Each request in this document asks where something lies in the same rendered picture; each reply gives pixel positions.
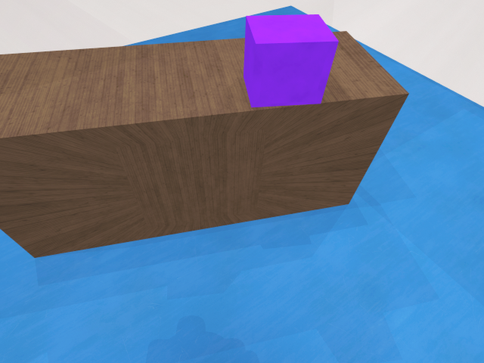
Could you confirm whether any carton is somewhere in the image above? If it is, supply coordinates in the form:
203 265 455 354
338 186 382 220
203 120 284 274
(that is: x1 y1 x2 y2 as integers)
244 14 339 107

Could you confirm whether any pedestal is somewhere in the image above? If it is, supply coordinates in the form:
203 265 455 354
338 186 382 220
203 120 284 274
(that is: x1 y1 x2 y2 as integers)
0 31 409 258

